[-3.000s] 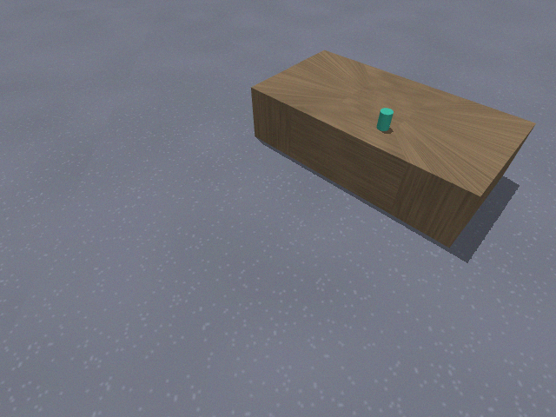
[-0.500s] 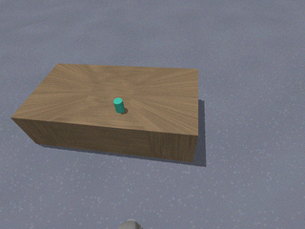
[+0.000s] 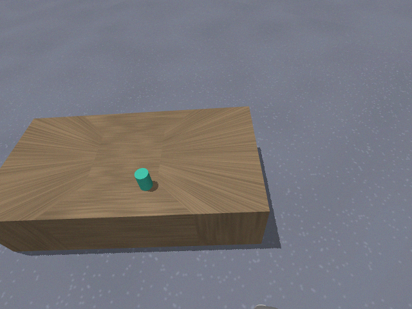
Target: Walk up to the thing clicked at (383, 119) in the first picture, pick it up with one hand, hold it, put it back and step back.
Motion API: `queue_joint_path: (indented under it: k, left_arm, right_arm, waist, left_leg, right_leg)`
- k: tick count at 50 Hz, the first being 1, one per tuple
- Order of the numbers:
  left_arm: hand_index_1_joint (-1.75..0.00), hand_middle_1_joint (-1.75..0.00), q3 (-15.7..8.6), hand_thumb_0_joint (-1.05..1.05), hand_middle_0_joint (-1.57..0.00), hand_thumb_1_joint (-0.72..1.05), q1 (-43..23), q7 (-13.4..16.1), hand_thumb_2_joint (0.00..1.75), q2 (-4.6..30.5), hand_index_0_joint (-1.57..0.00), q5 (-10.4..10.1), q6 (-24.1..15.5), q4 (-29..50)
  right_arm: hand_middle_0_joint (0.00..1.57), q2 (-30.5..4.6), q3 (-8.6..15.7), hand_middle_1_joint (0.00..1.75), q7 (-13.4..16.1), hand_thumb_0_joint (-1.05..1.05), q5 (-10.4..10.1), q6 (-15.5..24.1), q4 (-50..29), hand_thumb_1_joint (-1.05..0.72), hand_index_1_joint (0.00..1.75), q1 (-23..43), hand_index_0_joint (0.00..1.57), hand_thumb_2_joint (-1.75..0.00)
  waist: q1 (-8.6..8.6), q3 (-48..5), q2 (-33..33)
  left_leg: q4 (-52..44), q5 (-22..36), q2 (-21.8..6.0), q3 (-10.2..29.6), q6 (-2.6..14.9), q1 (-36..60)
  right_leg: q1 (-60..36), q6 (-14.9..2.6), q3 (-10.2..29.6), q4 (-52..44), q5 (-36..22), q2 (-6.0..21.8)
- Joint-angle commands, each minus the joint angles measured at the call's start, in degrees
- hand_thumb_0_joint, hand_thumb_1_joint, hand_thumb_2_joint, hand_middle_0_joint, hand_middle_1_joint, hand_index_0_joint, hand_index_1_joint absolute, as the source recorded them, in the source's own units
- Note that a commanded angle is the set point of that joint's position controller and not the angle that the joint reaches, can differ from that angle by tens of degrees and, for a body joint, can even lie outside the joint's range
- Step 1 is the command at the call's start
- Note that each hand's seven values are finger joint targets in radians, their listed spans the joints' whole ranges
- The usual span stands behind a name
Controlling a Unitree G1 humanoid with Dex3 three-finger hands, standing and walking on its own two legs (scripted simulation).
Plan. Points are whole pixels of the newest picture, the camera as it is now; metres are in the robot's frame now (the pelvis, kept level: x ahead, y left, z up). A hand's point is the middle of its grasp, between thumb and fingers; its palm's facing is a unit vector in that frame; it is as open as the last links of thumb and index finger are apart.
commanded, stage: walk up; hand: left
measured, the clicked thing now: (143, 179) +0.70 +0.28 -0.39
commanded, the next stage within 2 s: none
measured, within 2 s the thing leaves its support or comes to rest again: neither
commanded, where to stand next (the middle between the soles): +0.24 +0.07 m, yaw +0 degrees
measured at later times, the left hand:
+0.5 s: hand out of the picture +0.18 +0.40 -0.16, palm faces -0.04 -0.90 -0.43, open 7.4 cm
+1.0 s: hand (77, 254) +0.31 +0.35 -0.14, palm faces -0.05 -0.94 -0.34, open 7.4 cm
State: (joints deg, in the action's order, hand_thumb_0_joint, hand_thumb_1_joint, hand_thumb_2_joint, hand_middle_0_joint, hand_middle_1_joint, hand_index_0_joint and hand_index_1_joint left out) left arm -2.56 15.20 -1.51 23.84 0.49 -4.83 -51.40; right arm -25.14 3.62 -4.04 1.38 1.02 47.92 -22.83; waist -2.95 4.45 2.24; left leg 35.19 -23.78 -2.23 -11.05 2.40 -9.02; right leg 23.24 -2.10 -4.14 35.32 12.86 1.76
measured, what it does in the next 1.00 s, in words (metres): walks ahead: right foot, then left foot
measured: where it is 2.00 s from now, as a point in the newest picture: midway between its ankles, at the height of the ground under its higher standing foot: outside the picture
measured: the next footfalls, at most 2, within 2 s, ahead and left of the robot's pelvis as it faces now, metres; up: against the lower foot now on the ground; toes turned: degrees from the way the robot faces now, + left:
right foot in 0.02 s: +0.14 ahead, -0.11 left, +0.00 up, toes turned -4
left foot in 0.36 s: +0.23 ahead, +0.23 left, +0.00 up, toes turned +5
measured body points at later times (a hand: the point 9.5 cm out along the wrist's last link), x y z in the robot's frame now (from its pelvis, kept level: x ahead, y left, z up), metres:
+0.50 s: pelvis +0.13 +0.10 -0.01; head +0.14 +0.12 +0.44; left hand +0.18 +0.45 -0.13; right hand +0.20 -0.23 -0.10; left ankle +0.19 +0.22 -0.72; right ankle +0.13 -0.05 -0.67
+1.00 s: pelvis +0.18 +0.10 +0.00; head +0.20 +0.10 +0.45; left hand +0.31 +0.40 -0.12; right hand +0.27 -0.20 -0.12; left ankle +0.19 +0.22 -0.72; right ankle +0.22 -0.02 -0.72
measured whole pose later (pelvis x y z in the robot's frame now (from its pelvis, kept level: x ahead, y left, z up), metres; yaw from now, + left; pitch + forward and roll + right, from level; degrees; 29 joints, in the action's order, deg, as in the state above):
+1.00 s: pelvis +0.18 +0.10 +0.00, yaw -2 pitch -2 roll +0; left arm -0.4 3.8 -1.0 20.5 0.1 -0.2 -58.9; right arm -20.7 -1.0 0.2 -0.1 2.6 59.3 -7.2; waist 0.0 4.3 -0.5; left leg 35.5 -18.6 -3.7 -6.6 -0.5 -14.6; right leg 18.5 -0.4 -2.1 35.9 15.3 1.7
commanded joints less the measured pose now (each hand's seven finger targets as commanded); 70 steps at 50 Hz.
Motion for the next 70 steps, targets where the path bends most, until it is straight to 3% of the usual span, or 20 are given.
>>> queue_joint_path:
  k: [1, 2, 4, 6, 8, 14, 16, 18, 19, 20, 21, 25, 29, 33, 36, 38, 39, 43, 49, 70]
  left_arm:
    - [-0.3, -0.3, -6.8, 0.0, -0.2, 0.9, 14.1, 2.9, 0.9, 20.0, -0.2, 0.2, -2.3, 2.0]
    - [-0.3, -0.3, -6.3, 0.0, -0.2, 0.9, 11.2, 3.0, 0.9, 20.8, -0.2, -0.6, -1.8, 3.1]
    - [-0.3, -0.3, -5.8, 0.0, -0.2, 0.9, 6.8, 3.4, 0.9, 19.4, -0.2, -1.1, -1.7, 4.7]
    - [-0.3, -0.3, -5.0, 0.0, -0.2, 0.9, 4.4, 3.5, 0.9, 16.8, -0.2, -1.0, -1.8, 5.0]
    - [-0.3, -0.3, -5.1, 0.0, -0.2, 0.9, 3.6, 3.1, 0.9, 16.9, -0.2, -0.5, -2.1, 5.5]
    - [-0.3, -0.3, -5.8, 0.0, -0.2, 0.9, 1.3, 2.2, 0.9, 19.1, -0.2, 0.7, -2.1, 6.8]
    - [-0.3, -0.3, -4.9, 0.0, -0.2, 0.9, -2.1, 1.9, 0.9, 18.2, -0.2, 0.7, -1.3, 6.4]
    - [-0.3, -0.3, -2.7, 0.0, -0.2, 0.9, -1.5, 1.9, 0.9, 12.8, -0.2, 1.1, -0.1, 6.3]
    - [-0.3, -0.3, -1.2, 0.0, -0.2, 0.9, 0.3, 1.8, 0.9, 7.6, -0.2, 0.3, 0.1, 7.0]
    - [-0.3, -0.3, -2.1, 0.0, -0.2, 0.9, 0.3, 2.7, 0.9, 11.2, -0.2, 0.2, 0.3, 6.4]
    - [-0.3, -0.3, -2.6, 0.0, -0.2, 0.9, -1.9, 3.1, 0.9, 14.9, -0.2, 0.3, 0.2, 5.5]
    - [-0.3, -0.3, -3.0, 0.0, -0.2, 0.9, 6.4, 1.8, 0.9, 13.2, -0.2, -0.4, 0.8, -0.5]
    - [-0.3, -0.3, -2.9, 0.0, -0.2, 0.9, 2.1, 1.4, 0.9, 10.1, -0.2, 0.0, 2.5, -0.2]
    - [-0.3, -0.3, -3.0, 0.0, -0.2, 0.9, -0.3, 1.6, 0.9, 9.2, -0.2, -0.1, 3.9, -0.6]
    - [-0.3, -0.3, -3.3, 0.0, -0.2, 0.9, -1.1, 1.7, 0.9, 10.6, -0.2, 0.2, 3.5, -1.2]
    - [-0.3, -0.3, -3.6, 0.0, -0.2, 0.9, -6.3, 1.7, 0.9, 14.8, -0.2, 0.3, 2.9, 0.1]
    - [-0.3, -0.3, -3.0, 0.0, -0.2, 0.9, -9.2, 1.5, 0.9, 14.2, -0.2, -0.4, 3.1, -0.1]
    - [-0.3, -0.3, -1.2, 0.0, -0.2, 0.9, -10.1, 1.3, 0.9, 10.4, -0.2, -0.4, 3.9, -2.4]
    - [-0.3, -0.3, -0.7, 0.0, -0.2, 0.9, -13.2, 1.1, 0.9, 9.6, -0.2, -0.7, 3.7, -5.4]
    - [-0.3, -0.3, -1.0, 0.0, -0.2, 0.9, -15.9, 0.8, 0.9, 8.2, -0.2, 0.0, 3.9, -11.3]
  right_arm:
    - [0.2, -5.5, 1.4, 0.3, 0.9, 0.0, -0.6, 1.9, -8.1, -0.9, 0.3, 1.7, 0.2, -0.9]
    - [0.2, -11.5, 2.9, 0.3, 1.3, 0.0, 0.0, 0.7, -7.3, -0.9, 0.3, 2.8, 0.2, -0.9]
    - [0.2, -12.8, 3.4, 0.3, 1.6, 0.0, -0.3, 0.3, -6.3, -0.9, 0.3, 4.3, 0.2, -0.9]
    - [0.2, -12.0, 3.5, 0.3, 1.3, 0.0, -0.3, 0.2, -4.2, -0.9, 0.3, 2.3, 0.2, -0.9]
    - [0.2, -11.1, 3.7, 0.3, 0.6, 0.0, 0.0, 0.1, -3.0, -0.9, 0.3, 0.5, 0.2, -0.9]
    - [0.2, -10.1, 4.6, 0.3, -1.1, 0.0, 0.0, 0.5, -4.1, -0.9, 0.3, 6.1, 0.2, -0.9]
    - [0.2, -9.7, 4.8, 0.3, -0.4, 0.0, -0.2, 1.1, -1.1, -0.9, 0.3, 1.7, 0.2, -0.9]
    - [0.2, -11.7, 5.8, 0.3, 1.1, 0.0, 0.0, 1.6, 1.9, -0.9, 0.3, -5.0, 0.2, -0.9]
    - [0.2, -16.9, 6.7, 0.3, 1.7, 0.0, 0.5, 2.2, 1.4, -0.9, 0.3, -7.1, 0.2, -0.9]
    - [0.2, -22.0, 7.2, 0.3, 1.7, 0.0, -0.5, 2.4, -0.7, -0.9, 0.3, -3.8, 0.2, -0.9]
    - [0.2, -21.1, 7.0, 0.3, 1.9, 0.0, -0.6, 2.2, -1.4, -0.9, 0.3, 0.3, 0.2, -0.9]
    - [0.2, -15.6, 4.3, 0.3, 3.4, 0.0, -0.8, 3.3, -1.7, -0.9, 0.3, 6.1, 0.2, -0.9]
    - [0.2, -14.1, 2.9, 0.3, 4.2, 0.0, -0.5, 3.9, -1.2, -0.9, 0.3, 6.2, 0.2, -0.9]
    - [0.2, -13.3, 1.9, 0.3, 5.0, 0.0, -1.2, 3.3, -1.1, -0.9, 0.3, 8.3, 0.2, -0.9]
    - [0.2, -11.5, 0.8, 0.3, 5.3, 0.0, -1.9, 2.7, -0.4, -0.9, 0.3, 9.5, 0.2, -0.9]
    - [0.2, -7.9, -0.2, 0.3, 5.6, 0.0, -2.3, 2.6, 0.8, -0.9, 0.3, 7.0, 0.2, -0.9]
    - [0.2, -9.3, 0.3, 0.3, 6.0, 0.0, -2.3, 2.2, 3.0, -0.9, 0.3, 7.4, 0.2, -0.9]
    - [0.2, -11.9, 0.3, 0.3, 5.5, 0.0, -1.6, 3.0, 6.4, -0.9, 0.3, 11.5, 0.2, -0.9]
    - [0.2, -9.6, -1.3, 0.3, 5.3, 0.0, -1.4, 2.9, 9.8, -0.9, 0.3, 16.8, 0.2, -0.9]
    - [0.2, -8.1, -1.4, 0.3, 4.7, 0.0, -0.7, 2.1, 15.6, -0.9, 0.3, 21.0, 0.2, -0.9]
  waist:
    - [8.65, -9.5, -18.9]
    - [8.08, -7.9, -9.0]
    - [6.49, -3.1, -4.2]
    - [3.97, -1.4, -6.0]
    - [3.18, -2.1, -9.1]
    - [3.64, -1.3, -12.5]
    - [0.06, -2.5, -10.6]
    - [-3.45, -4.6, -0.4]
    - [-4.23, -4.7, 15.4]
    - [-2.94, -2.5, 15.5]
    - [-1.55, 1.9, 8.2]
    - [3.41, -0.7, 8.2]
    - [2.97, -2.9, 7.2]
    - [3.48, -5.0, 6.3]
    - [4.89, -7.7, 2.0]
    - [2.05, -9.6, -8.2]
    - [1.61, -8.4, -7.9]
    - [2.62, -7.3, -4.7]
    - [2.71, -5.7, -3.3]
    - [2.85, -7.3, -3.0]
  left_leg:
    - [25.3, -6.0, 1.5, 5.1, 0.03, -27.5]
    - [30.6, -9.5, 0.3, 12.6, -0.32, -30.5]
    - [33.0, -5.6, -3.3, 16.8, -0.89, -32.1]
    - [28.3, -1.4, -5.0, 16.8, -1.57, -28.4]
    - [24.8, 1.2, -4.6, 14.4, -2.16, -24.7]
    - [9.0, 5.3, -4.6, 9.1, -2.13, -14.2]
    - [3.8, 9.8, -1.7, 5.2, -1.97, -4.2]
    - [0.2, 3.4, 0.8, 5.7, -1.54, 7.2]
    - [-14.9, -12.1, -13.1, 29.8, 3.3, 7.6]
    - [-23.5, -19.5, -23.9, 49.3, 11.88, 0.7]
    - [-23.3, -19.4, -23.9, 48.1, 14.06, -5.4]
    - [-14.8, 4.8, -15.4, 25.4, 9.35, -5.9]
    - [-10.4, 26.8, -15.3, 19.6, 9.0, -7.2]
    - [-5.4, 37.5, -14.8, 17.4, 7.63, -9.0]
    - [0.5, 28.7, -11.7, 15.2, 3.49, -11.1]
    - [7.1, 11.1, -3.2, 9.7, -1.23, -11.8]
    - [5.8, 3.6, -1.1, 8.9, -0.93, -6.2]
    - [-7.3, 10.2, -9.3, 16.3, 1.93, -5.6]
    - [-10.3, 11.2, -6.6, 11.6, -0.34, -5.9]
    - [-19.0, 14.1, -7.1, 9.7, -1.9, 3.9]
  right_leg:
    - [-32.4, -8.31, 33.7, -15.8, 7.5, 18.6]
    - [-27.9, -14.63, 43.2, -18.7, 13.5, 23.9]
    - [-22.0, -16.04, 34.4, -17.3, 8.1, 21.9]
    - [-15.4, -12.29, 23.7, -16.5, 3.1, 17.0]
    - [-11.9, -11.87, 18.0, -15.2, -1.3, 14.8]
    - [-0.7, -10.3, 12.8, -15.1, 14.5, 12.9]
    - [5.0, -7.97, 8.9, -9.5, 14.3, 10.7]
    - [13.1, -4.95, 4.0, 6.7, 16.4, 6.3]
    - [19.5, -1.06, -1.7, 25.5, 14.9, -1.0]
    - [22.1, -0.86, 4.0, 31.7, 21.1, -2.3]
    - [20.7, -0.76, 8.2, 34.2, 18.6, 0.5]
    - [11.5, 0.0, 5.8, 24.7, 10.4, 3.8]
    - [3.6, 0.56, 4.3, 15.0, 8.1, 3.5]
    - [-3.6, -0.46, 1.9, 9.6, 5.7, 0.9]
    - [-12.0, -2.41, 4.6, -2.2, -5.8, 1.6]
    - [-10.7, -8.54, 20.0, -6.4, -13.3, 12.8]
    - [-4.5, -10.38, 19.6, -6.6, -9.5, 14.2]
    - [-5.5, -1.84, 8.8, -1.1, -7.4, 4.7]
    - [-9.9, -2.31, 10.8, -8.0, -9.3, 6.6]
    - [-13.9, 0.11, 10.0, -19.6, -6.9, 6.2]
